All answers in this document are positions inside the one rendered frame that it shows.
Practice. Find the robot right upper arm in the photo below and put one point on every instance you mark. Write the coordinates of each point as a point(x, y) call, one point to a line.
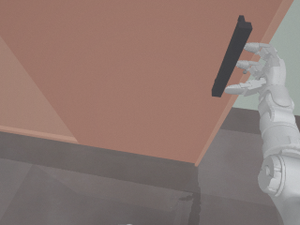
point(279, 177)

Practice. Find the handle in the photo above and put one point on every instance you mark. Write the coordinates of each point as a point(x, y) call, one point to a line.
point(236, 46)

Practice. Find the wardrobe door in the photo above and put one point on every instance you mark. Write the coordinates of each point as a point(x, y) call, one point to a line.
point(22, 105)
point(133, 76)

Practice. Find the robot right hand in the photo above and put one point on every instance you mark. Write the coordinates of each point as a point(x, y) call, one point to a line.
point(272, 73)

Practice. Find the right robot forearm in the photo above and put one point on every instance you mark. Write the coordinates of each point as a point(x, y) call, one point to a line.
point(280, 133)

